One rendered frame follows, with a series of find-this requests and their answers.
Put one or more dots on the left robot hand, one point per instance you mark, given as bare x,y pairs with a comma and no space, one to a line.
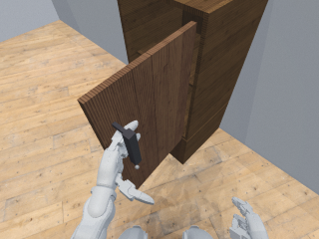
112,161

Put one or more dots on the left robot forearm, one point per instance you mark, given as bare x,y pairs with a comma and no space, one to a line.
98,212

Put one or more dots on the right robot hand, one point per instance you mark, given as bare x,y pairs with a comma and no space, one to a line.
251,227

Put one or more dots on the cupboard door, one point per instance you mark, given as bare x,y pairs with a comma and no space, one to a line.
151,89

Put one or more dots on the right robot shin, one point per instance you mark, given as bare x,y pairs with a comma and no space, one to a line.
193,226

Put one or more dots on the handle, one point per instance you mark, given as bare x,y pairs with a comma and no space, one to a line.
131,143

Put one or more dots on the robot right thigh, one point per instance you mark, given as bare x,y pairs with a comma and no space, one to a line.
195,233

